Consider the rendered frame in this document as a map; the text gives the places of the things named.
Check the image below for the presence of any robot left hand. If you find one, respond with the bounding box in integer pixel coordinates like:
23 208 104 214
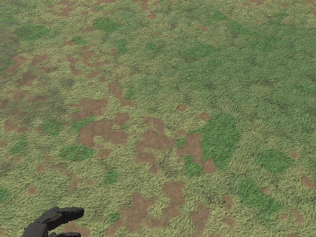
22 206 85 237

